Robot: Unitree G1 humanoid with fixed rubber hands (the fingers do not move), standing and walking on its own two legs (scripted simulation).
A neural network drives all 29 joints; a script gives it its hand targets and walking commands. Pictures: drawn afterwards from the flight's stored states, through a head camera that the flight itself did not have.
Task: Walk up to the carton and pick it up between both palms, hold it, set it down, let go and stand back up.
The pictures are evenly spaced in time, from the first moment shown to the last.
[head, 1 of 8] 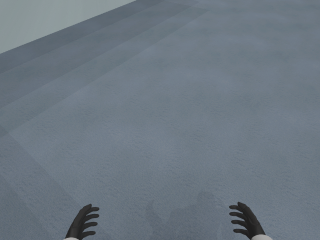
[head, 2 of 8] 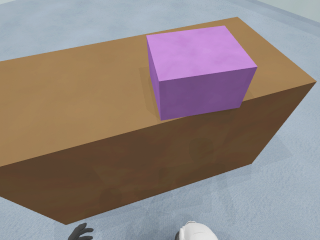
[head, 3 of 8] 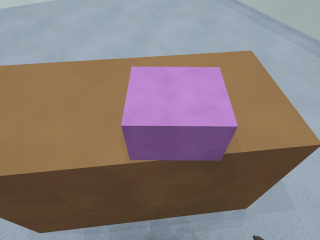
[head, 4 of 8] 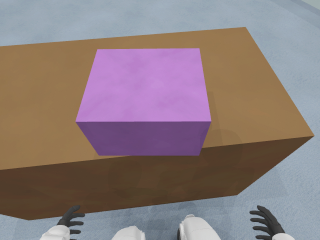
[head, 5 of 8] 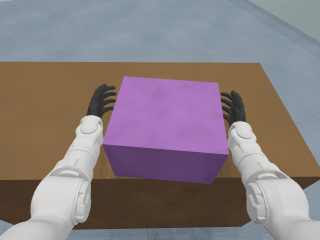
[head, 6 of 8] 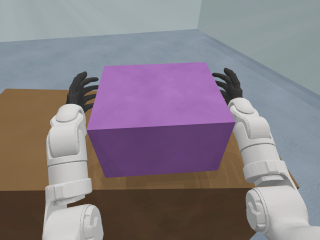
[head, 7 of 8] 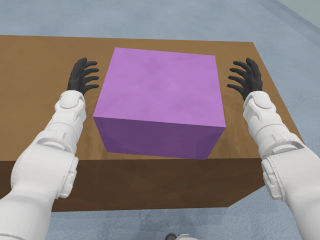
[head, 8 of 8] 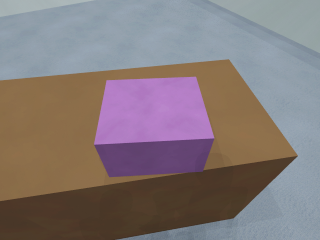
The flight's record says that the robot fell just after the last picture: no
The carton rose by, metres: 0.17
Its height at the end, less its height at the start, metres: +0.00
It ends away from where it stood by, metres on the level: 0.03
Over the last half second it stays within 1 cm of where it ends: yes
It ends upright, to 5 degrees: yes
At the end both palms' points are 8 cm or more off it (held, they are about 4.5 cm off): yes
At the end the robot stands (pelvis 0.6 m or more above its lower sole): yes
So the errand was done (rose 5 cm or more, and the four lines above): yes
